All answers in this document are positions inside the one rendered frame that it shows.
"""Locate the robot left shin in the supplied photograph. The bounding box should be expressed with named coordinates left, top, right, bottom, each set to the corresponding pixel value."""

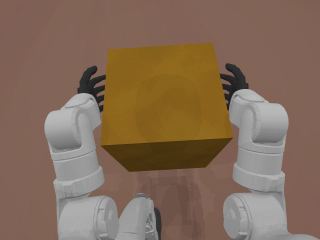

left=136, top=193, right=159, bottom=240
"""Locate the right robot upper arm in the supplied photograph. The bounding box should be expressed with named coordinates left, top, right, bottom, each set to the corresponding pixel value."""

left=223, top=192, right=320, bottom=240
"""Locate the right robot hand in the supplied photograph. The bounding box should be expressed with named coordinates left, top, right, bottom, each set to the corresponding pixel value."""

left=220, top=63, right=249, bottom=111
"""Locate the right robot forearm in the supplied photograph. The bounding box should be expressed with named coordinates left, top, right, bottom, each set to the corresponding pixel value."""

left=229, top=89, right=289, bottom=224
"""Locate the robot left thigh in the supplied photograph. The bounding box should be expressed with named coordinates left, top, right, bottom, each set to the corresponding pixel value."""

left=114, top=197, right=154, bottom=240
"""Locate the carton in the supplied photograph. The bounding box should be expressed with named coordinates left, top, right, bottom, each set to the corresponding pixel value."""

left=100, top=42, right=234, bottom=172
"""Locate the left robot hand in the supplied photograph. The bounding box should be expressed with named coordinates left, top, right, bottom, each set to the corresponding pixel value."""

left=77, top=66, right=106, bottom=112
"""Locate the left robot upper arm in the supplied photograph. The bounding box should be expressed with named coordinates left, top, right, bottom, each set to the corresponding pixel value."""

left=58, top=195, right=120, bottom=240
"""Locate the left robot forearm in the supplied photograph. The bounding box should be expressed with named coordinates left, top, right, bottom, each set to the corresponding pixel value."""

left=44, top=93, right=105, bottom=236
